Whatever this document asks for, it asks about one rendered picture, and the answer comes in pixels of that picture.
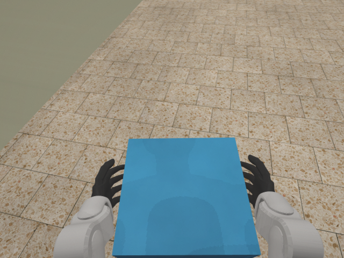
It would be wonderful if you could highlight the right robot forearm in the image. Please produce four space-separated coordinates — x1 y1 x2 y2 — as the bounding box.
254 191 324 258

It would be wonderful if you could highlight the right robot hand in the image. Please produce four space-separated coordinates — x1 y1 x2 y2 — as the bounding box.
240 155 275 209

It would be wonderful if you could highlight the left robot forearm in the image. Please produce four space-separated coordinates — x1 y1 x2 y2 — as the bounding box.
53 196 114 258

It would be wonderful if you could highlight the carton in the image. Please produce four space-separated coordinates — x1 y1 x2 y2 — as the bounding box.
112 138 261 258

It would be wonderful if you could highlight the left robot hand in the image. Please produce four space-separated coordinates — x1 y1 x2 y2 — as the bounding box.
91 159 125 208

